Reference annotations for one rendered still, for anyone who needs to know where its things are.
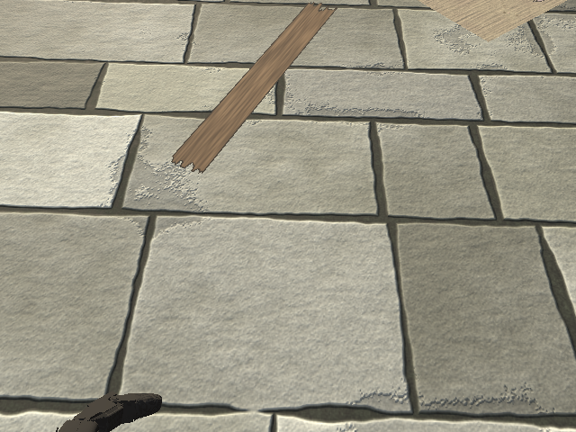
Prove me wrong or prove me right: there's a left robot hand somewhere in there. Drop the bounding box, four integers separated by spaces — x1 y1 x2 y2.
56 391 162 432

